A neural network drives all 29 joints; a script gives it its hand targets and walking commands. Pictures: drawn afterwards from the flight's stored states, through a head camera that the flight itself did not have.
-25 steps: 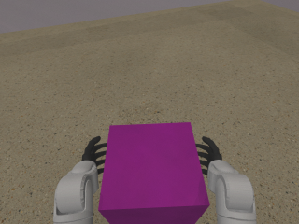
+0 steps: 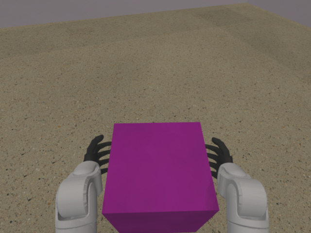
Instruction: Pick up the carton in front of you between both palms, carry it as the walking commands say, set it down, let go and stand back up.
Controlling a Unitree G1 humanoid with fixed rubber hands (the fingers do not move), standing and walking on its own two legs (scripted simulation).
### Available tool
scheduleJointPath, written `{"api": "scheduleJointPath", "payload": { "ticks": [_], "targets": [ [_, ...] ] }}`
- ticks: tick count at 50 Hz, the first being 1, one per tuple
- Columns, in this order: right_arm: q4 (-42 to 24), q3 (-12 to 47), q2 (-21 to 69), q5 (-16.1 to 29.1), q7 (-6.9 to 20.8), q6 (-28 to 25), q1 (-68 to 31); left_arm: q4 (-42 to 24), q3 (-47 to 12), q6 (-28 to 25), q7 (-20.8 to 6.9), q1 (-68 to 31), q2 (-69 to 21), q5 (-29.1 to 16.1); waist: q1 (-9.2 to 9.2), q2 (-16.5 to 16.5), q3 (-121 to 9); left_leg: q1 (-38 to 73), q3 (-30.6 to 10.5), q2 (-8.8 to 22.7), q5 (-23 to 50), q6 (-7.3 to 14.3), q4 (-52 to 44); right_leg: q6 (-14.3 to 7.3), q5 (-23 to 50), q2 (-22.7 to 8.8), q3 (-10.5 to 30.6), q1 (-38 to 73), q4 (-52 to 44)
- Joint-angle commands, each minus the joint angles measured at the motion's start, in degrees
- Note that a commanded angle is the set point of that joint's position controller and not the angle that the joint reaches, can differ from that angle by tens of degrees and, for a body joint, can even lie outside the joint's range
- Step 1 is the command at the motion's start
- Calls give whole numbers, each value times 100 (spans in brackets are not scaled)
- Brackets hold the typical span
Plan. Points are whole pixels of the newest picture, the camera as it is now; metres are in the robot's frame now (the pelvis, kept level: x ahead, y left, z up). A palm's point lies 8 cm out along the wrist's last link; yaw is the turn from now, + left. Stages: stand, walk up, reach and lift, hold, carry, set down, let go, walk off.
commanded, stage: carry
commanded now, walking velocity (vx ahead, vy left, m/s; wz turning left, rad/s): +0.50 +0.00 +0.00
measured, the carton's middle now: (157, 181) +0.28 +0.00 +0.00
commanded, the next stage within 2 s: none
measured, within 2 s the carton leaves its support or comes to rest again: neither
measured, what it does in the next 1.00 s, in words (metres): walks ahead: right foot, then left foot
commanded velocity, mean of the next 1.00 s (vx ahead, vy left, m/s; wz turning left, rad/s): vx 0.50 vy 0.00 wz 0.00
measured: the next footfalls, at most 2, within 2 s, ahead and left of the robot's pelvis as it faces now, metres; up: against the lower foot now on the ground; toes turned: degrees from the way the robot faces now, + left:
right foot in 0.16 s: +0.31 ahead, -0.13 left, +0.00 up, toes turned -10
left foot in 0.66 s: +0.64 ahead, +0.10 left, +0.00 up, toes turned +12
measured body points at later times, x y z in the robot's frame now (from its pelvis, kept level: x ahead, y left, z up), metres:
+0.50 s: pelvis +0.33 -0.04 +0.00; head +0.35 -0.06 +0.45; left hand +0.61 +0.12 +0.08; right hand +0.62 -0.18 +0.07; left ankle +0.43 +0.12 -0.70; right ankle +0.27 -0.12 -0.75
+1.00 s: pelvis +0.67 +0.01 +0.00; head +0.69 +0.03 +0.45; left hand +0.96 +0.16 +0.08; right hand +0.95 -0.14 +0.08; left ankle +0.60 +0.09 -0.75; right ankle +0.78 -0.14 -0.70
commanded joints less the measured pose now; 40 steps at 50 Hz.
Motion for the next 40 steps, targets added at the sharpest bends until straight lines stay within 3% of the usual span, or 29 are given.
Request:
{"api": "scheduleJointPath", "payload": {
  "ticks": [1,6,8,9,10,11,12,14,16,18,23,29,31,32,33,34,35,36,37,38,39,40],
  "targets": [
    [-409,3962,5054,2404,1548,38,-2598,-196,-4124,53,-1381,-2369,-5146,-2356,-19,816,-1011,1180,-640,1254,1983,463,-440,-5,515,141,-332,-78,-851],
    [-149,3883,4890,2231,1515,152,-2521,-29,-4051,200,-1465,-2450,-4945,-2411,-1,1017,-716,1260,-305,1207,2959,221,112,-238,697,352,-648,731,-1575],
    [-113,3916,4875,2229,1515,179,-2614,125,-3980,207,-1500,-2384,-4956,-2409,136,716,-1181,695,145,888,3321,-49,1582,-259,280,762,-1081,2483,-1881],
    [-107,3928,4822,2226,1514,186,-2686,188,-3926,202,-1518,-2324,-4946,-2404,280,231,-1568,-245,84,735,2141,-214,2806,-299,-223,68,-165,3676,-1972],
    [-211,4012,4934,2271,1508,226,-2849,374,-3834,147,-1543,-2393,-4887,-2319,256,-1374,-2105,-2048,-133,63,550,-496,4688,-1181,-1130,-1605,2690,5082,-2557],
    [-234,4023,4956,2284,1525,199,-2943,422,-3895,100,-1559,-2304,-5112,-2381,273,-1716,-1971,-3010,-775,-267,-1401,-416,5633,-1460,-55,-1890,3627,5135,-3108],
    [-162,4095,5196,2332,1530,130,-3053,262,-3917,53,-1574,-2453,-5265,-2460,234,-1301,-1907,-3208,-1196,110,-1371,-219,6068,-1352,758,-1752,2850,5003,-2880],
    [-241,4179,5497,2374,1530,-24,-3108,52,-4041,-63,-1594,-2673,-5633,-2553,182,-260,-1821,-3084,-1330,536,-766,-94,5613,-986,1435,-1454,1793,4300,-2756],
    [-271,4221,5729,2379,1492,-136,-3025,-87,-4083,-131,-1612,-2714,-5729,-2620,159,-472,-1841,-2741,-1171,576,-329,-143,4951,-740,1069,-1224,1127,3920,-3015],
    [-277,4250,5771,2300,1433,-216,-2786,-146,-4109,-163,-1641,-2540,-5695,-2649,156,-638,-1761,-2804,-964,512,-99,-227,4427,-777,875,-1100,757,3898,-3212],
    [-479,4273,5532,2238,1352,-207,-2586,-329,-4075,-141,-1652,-2302,-5316,-2616,161,-695,-1246,-3130,-560,424,588,-369,2802,-841,1284,-879,175,4146,-3384],
    [-516,4165,4992,2323,1382,95,-2626,-242,-3895,105,-1546,-2177,-4822,-2394,190,-838,-630,-2659,-154,180,1248,-143,1465,-657,2091,-794,-223,4261,-3193],
    [-437,4092,4887,2343,1411,178,-2676,-167,-3877,179,-1523,-2238,-4739,-2356,159,-887,-701,-2006,1,42,1049,-44,1275,-515,2898,-768,-391,4254,-2658],
    [-358,4040,4871,2328,1425,204,-2659,-156,-3887,211,-1516,-2311,-4704,-2367,70,-770,-928,-1181,260,-187,948,-39,1014,-375,3217,-608,-672,4050,-1932],
    [-247,3963,4833,2304,1441,222,-2625,-168,-3916,240,-1509,-2389,-4671,-2376,-26,-460,-1318,3,312,-266,628,-50,1040,-246,2944,-371,-821,3496,-919],
    [-171,3881,4775,2278,1461,239,-2605,-161,-3946,272,-1506,-2520,-4630,-2386,-133,352,-1668,1056,-1258,829,-186,92,652,-52,1426,-120,-750,2392,441],
    [23,3834,4822,2223,1492,194,-2707,-291,-4017,315,-1498,-2695,-4763,-2442,-73,1927,-2048,2369,-3852,2212,-461,979,102,145,-995,636,-393,512,2096],
    [87,3852,5041,2306,1507,175,-2585,-179,-4023,291,-1513,-2757,-4824,-2438,-61,1690,-1939,2269,-4114,2241,607,1089,-186,8,-1802,604,331,-84,2870],
    [-6,3879,5209,2337,1521,129,-2713,-101,-4055,230,-1529,-2815,-5038,-2464,-68,1326,-1899,2099,-3362,2081,1438,985,50,-135,-1686,344,561,-228,3175],
    [-46,3941,5418,2364,1533,73,-2774,-110,-4093,155,-1545,-2857,-5234,-2491,-52,675,-1887,1841,-2842,1955,1922,802,184,-200,-1385,104,651,-261,3002],
    [-119,3998,5587,2408,1543,12,-2875,-121,-4141,85,-1548,-2887,-5375,-2500,-27,378,-1804,1471,-2381,1840,2075,643,114,-223,-1072,-45,643,-172,2640],
    [-167,4015,5664,2427,1545,-37,-2975,-104,-4180,33,-1544,-2889,-5522,-2513,8,451,-1841,1237,-2040,1725,1725,488,-33,-203,-823,-122,624,17,2285]
  ]
}}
